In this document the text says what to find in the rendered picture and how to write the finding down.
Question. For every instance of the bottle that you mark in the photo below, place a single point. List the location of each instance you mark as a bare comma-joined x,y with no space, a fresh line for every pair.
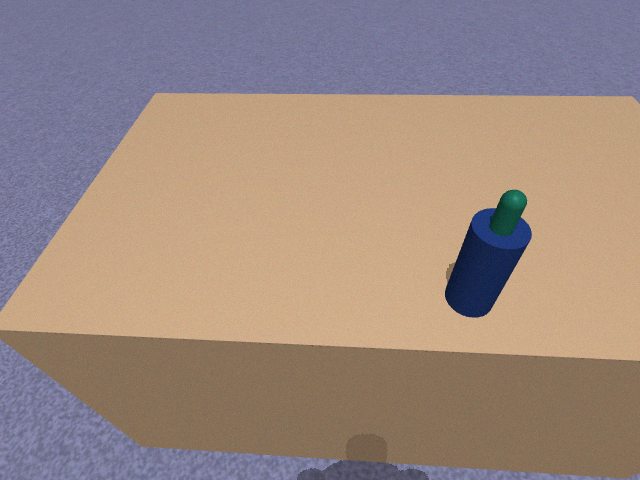
494,243

